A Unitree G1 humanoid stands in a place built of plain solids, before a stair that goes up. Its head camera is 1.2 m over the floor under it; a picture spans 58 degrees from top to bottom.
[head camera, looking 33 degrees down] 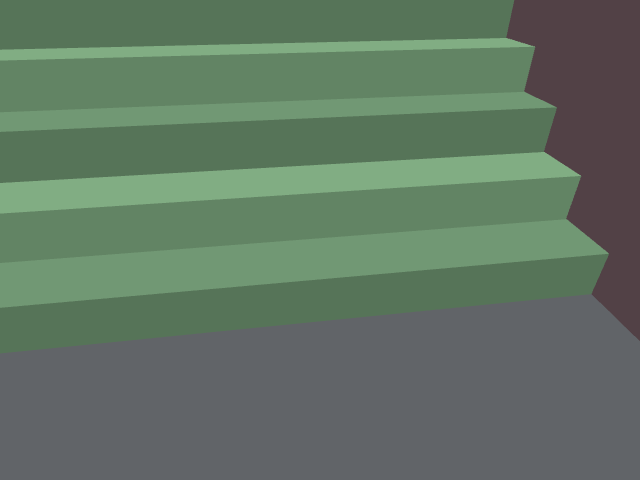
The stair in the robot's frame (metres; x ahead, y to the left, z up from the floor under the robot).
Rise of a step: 0.21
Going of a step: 0.28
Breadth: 3.02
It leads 8 degrees to the left of straight ahead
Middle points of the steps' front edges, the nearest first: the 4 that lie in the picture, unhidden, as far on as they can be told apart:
1.21 0.33 0.21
1.49 0.37 0.42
1.77 0.41 0.63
2.04 0.45 0.85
